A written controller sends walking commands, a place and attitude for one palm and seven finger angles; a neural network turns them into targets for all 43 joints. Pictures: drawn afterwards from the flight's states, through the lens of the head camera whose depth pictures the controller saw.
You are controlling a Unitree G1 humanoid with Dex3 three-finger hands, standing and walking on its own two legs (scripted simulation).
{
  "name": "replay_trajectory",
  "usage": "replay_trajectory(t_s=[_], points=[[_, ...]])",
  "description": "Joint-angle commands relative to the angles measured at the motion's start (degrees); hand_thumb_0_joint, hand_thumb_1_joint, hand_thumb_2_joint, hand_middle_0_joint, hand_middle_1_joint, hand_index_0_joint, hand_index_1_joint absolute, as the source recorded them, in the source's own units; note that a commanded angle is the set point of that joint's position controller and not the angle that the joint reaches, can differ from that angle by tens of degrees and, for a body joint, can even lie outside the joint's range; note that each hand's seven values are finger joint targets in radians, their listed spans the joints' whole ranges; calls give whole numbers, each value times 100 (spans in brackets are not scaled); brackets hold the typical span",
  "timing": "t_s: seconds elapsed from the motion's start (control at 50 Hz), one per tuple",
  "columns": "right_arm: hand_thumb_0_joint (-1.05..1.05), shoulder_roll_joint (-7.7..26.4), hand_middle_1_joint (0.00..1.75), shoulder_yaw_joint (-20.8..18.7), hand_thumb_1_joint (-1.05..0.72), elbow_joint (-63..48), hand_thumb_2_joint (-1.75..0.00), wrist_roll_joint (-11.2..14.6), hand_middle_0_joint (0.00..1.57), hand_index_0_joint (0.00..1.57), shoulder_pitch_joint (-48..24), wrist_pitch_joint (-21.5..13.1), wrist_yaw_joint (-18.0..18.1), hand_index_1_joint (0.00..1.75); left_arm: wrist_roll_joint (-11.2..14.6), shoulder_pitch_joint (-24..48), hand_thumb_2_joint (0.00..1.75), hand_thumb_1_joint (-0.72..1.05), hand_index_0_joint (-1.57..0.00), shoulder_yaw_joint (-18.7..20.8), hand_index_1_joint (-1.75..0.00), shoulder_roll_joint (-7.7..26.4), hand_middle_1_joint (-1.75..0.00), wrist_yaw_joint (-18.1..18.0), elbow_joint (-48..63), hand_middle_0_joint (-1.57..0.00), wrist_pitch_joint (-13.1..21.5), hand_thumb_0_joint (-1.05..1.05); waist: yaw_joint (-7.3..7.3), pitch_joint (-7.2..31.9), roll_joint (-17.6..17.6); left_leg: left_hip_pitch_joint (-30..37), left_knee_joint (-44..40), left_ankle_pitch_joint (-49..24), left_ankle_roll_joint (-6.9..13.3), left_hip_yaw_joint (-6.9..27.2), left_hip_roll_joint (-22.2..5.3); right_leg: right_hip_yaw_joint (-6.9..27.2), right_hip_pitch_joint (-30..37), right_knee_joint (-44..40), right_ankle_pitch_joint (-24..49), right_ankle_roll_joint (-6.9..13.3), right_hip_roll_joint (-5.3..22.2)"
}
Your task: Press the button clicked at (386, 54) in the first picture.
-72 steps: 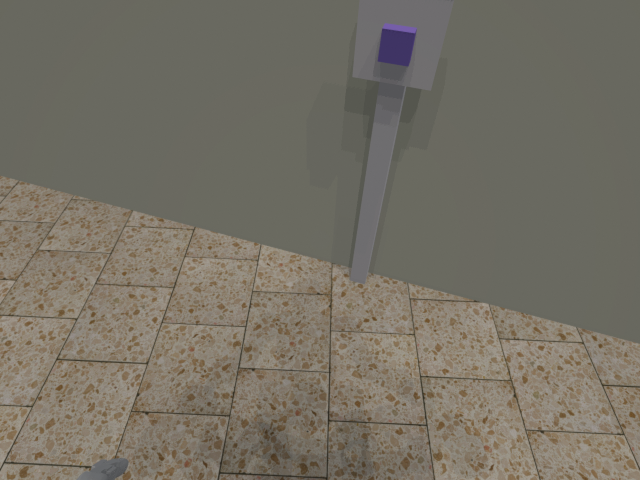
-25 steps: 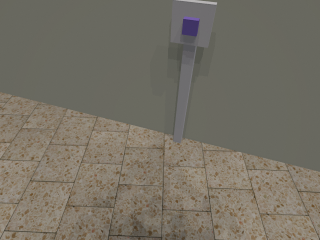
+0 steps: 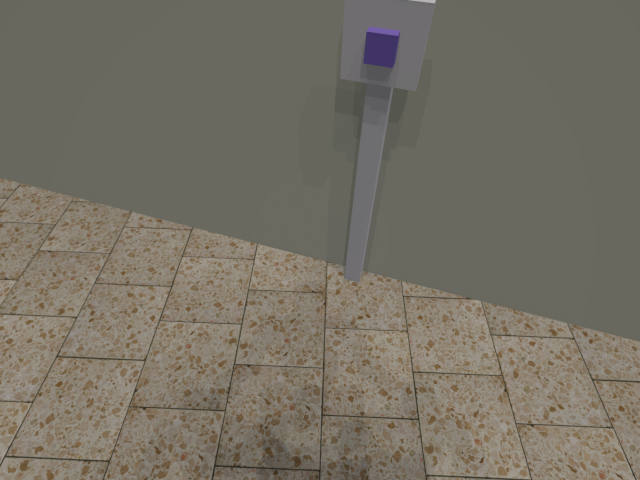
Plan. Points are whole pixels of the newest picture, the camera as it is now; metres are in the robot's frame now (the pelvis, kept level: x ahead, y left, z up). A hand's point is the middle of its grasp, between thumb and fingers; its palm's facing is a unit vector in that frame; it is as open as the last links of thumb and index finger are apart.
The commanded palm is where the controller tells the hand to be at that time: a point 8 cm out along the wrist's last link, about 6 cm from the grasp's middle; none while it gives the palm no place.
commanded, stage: look at it before walking up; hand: left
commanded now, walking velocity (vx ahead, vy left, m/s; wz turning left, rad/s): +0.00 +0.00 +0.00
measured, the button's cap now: (381, 46) +0.92 -0.08 +0.13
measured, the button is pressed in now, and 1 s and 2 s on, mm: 0 0 0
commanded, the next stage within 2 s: turn to face it in 0.30 s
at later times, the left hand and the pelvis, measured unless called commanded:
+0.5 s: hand out of the picture +0.08 +0.25 -0.16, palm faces -0.04 -0.94 -0.33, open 7.4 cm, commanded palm none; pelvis +0.00 +0.00 +0.00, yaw +0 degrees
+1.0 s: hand out of the picture +0.05 +0.19 -0.19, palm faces -0.14 -0.97 -0.19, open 7.3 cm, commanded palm none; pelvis -0.02 +0.01 -0.02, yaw -7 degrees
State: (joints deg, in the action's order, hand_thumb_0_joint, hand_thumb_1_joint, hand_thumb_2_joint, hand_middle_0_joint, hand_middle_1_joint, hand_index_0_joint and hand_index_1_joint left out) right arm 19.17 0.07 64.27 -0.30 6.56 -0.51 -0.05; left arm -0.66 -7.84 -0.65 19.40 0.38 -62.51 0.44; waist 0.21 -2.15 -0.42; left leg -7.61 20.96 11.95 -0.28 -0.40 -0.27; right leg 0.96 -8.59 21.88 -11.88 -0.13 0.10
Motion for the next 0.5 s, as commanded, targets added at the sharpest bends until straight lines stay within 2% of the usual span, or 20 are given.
replay_trajectory(t_s=[0.0, 0.3, 0.44, 0.48], points=[[0, 1201, 30, -207, -90, -358, -90, -10, 20, 20, -300, -158, 81, 30, 4, 218, 90, 90, -20, 248, -30, 1206, -30, -104, 366, -20, 125, 0, -37, 487, 20, 174, -287, -930, 178, 544, -662, 561, 94, -335, 973, 191, 699], [0, 1222, 30, -207, -90, -389, -90, -11, 20, 20, -353, -162, 81, 30, 0, 245, 90, 90, -20, 255, -30, 1211, -30, -101, 364, -20, 120, 0, -39, 475, 75, 242, -382, -996, 172, 540, -677, 533, 135, -369, 996, 174, 684], [0, 1231, 30, -229, -90, -404, -90, -8, 20, 20, -307, -153, 102, 30, -11, 266, 90, 90, -20, 281, -30, 1227, -30, -96, 401, -20, 104, 0, -28, 440, -7, 321, -301, -1100, 156, 471, -705, 596, 70, -335, 1236, 195, 645], [0, 1009, 30, -206, -90, -399, -90, -21, 20, 20, -197, -123, 115, 30, -3, 178, 90, 90, -20, 259, -30, 1017, -30, -103, 412, -20, 37, 0, -12, 443, 15, 333, -197, -1074, 123, 352, -723, 626, -37, -213, 1317, 173, 632]])
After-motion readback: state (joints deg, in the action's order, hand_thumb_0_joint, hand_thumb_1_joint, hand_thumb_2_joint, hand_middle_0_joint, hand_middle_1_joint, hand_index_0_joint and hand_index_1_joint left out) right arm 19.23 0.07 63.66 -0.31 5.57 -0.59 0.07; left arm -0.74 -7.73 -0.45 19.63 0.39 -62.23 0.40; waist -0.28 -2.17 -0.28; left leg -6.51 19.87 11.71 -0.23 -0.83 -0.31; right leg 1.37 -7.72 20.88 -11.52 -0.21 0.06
